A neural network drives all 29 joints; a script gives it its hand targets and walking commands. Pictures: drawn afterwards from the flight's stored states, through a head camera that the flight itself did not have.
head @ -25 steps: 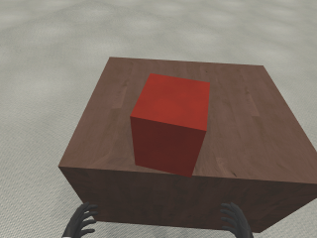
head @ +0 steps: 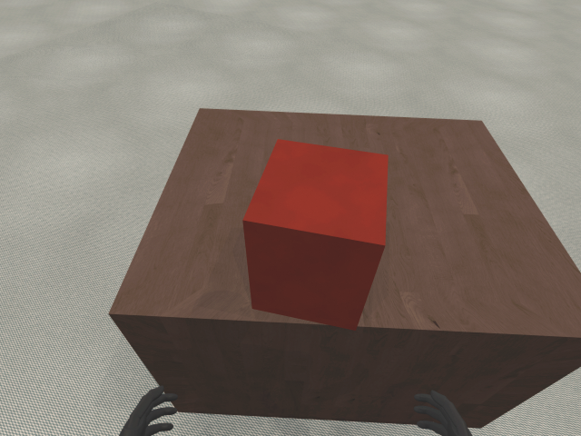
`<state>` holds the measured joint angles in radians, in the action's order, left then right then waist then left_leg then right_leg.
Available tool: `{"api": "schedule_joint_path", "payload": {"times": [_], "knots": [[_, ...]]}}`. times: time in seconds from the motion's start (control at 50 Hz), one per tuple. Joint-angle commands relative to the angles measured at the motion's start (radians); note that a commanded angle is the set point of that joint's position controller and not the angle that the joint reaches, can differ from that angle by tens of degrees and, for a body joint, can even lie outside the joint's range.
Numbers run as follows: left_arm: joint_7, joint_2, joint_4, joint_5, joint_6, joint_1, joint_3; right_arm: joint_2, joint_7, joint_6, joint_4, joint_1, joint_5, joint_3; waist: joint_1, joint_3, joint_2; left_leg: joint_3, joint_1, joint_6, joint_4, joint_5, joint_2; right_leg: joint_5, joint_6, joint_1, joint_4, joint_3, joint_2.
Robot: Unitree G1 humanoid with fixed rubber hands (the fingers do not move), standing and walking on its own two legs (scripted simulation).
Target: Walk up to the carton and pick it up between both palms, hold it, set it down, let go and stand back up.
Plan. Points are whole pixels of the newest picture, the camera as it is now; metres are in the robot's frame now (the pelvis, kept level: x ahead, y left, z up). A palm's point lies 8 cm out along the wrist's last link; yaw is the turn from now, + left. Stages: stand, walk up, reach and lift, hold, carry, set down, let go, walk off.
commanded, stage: let go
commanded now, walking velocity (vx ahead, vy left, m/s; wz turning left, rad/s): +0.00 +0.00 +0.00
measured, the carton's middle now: (316, 235) +0.47 -0.03 -0.01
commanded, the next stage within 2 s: stand in 0.32 s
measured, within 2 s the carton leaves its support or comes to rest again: neither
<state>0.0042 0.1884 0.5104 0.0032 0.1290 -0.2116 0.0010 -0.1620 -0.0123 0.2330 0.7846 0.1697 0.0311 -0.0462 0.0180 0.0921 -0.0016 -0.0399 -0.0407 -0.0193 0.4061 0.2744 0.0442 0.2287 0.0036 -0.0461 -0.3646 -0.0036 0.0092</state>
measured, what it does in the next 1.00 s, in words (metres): shifts its weight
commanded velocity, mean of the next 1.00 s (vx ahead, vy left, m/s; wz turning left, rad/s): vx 0.00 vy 0.00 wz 0.00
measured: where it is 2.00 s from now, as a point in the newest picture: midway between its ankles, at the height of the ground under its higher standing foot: outside the picture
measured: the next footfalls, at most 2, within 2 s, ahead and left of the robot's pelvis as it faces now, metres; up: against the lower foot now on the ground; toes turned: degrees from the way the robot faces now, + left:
none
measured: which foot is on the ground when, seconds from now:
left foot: down 0.00-1.00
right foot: down 0.00-1.00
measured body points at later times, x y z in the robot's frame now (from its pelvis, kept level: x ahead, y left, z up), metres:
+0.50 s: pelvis -0.01 +0.00 -0.01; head -0.03 +0.00 +0.44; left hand +0.11 +0.25 -0.11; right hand +0.12 -0.25 -0.11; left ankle -0.03 +0.12 -0.74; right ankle -0.01 -0.12 -0.74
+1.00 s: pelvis -0.06 +0.01 -0.01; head -0.10 +0.01 +0.44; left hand -0.05 +0.26 -0.14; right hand -0.02 -0.24 -0.15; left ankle -0.03 +0.12 -0.74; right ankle -0.01 -0.12 -0.74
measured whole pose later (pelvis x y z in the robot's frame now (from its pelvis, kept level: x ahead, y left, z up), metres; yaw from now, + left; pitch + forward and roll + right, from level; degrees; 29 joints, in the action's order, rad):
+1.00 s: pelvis -0.06 +0.01 -0.01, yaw +1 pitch -4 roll +0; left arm 0.02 0.22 0.85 0.02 -0.02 -0.43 0.01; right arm -0.22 0.00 0.01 0.88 0.37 0.01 0.00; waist 0.01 0.00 -0.01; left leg -0.03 -0.21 0.01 0.49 0.21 0.00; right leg 0.20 0.03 -0.22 -0.49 0.00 -0.04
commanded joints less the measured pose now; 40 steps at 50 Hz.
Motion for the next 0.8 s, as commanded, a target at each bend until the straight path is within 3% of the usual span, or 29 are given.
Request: {"api": "schedule_joint_path", "payload": {"times": [0.0,0.1,0.28,0.3,0.32,0.34,0.36,0.46,0.78], "knots": [[0.012,0.112,-0.144,0.002,-0.04,0.11,-0.036,-0.129,-0.001,0.042,-0.118,-0.085,-0.006,-0.03,-0.009,-0.116,-0.026,-0.036,0.044,-0.036,-0.031,-0.372,-0.035,-0.251,-0.021,-0.049,0.05,0.044,0.027],[0.006,0.101,-0.123,0.012,-0.032,0.093,-0.042,-0.139,-0.001,0.044,-0.104,-0.081,-0.016,-0.019,-0.007,-0.117,-0.022,-0.035,0.058,-0.038,-0.031,-0.396,-0.043,-0.283,-0.017,-0.034,0.052,0.043,0.03],[0.006,0.105,-0.125,0.006,-0.022,0.114,-0.041,-0.137,-0.001,0.027,-0.131,-0.09,-0.006,-0.026,-0.006,-0.096,-0.016,-0.042,0.04,-0.032,-0.043,-0.346,-0.039,-0.234,-0.019,-0.048,0.057,0.042,0.029],[0.002,0.055,-0.172,-0.014,-0.024,0.098,-0.021,-0.175,0.004,0.035,-0.172,-0.064,-0.012,-0.055,0.031,-0.113,0.005,-0.046,-0.034,-0.047,-0.004,-0.365,-0.065,-0.27,-0.008,-0.008,0.017,0.028,0.028],[0.02,0.164,0.026,0.031,-0.117,-0.07,-0.07,-0.232,0.037,-0.086,-0.078,0.01,-0.019,-0.038,0.04,-0.191,-0.036,0.032,-0.156,0.01,0.053,-0.513,0.009,-0.415,-0.009,-0.042,-0.049,-0.005,-0.037],[0.02,0.193,0.035,0.029,-0.151,-0.1,-0.077,-0.227,0.042,-0.132,-0.109,0.037,-0.016,-0.038,0.021,-0.249,-0.011,0.048,-0.075,0.023,0.076,-0.528,0.041,-0.483,-0.011,-0.029,-0.074,-0.03,-0.083],[0.016,0.173,0.038,0.025,-0.168,-0.069,-0.07,-0.211,0.039,-0.151,-0.115,0.048,-0.021,-0.03,0.004,-0.266,-0.015,0.055,-0.063,0.026,0.079,-0.514,0.05,-0.487,-0.012,-0.038,-0.081,-0.041,-0.092],[0.016,0.152,0.071,0.019,-0.183,-0.059,-0.057,-0.195,0.026,-0.176,-0.101,0.065,-0.021,-0.022,-0.013,-0.121,-0.004,0.081,-0.117,0.032,0.019,-0.311,0.048,-0.321,-0.006,-0.121,-0.039,-0.05,-0.096],[0.021,0.19,0.211,0.012,-0.178,-0.191,-0.025,-0.223,0.021,-0.188,-0.022,0.173,-0.023,0.01,-0.012,0.006,0.004,0.126,-0.227,0.035,-0.076,0.01,0.04,-0.021,0.0,-0.166,0.006,-0.071,-0.1]]}}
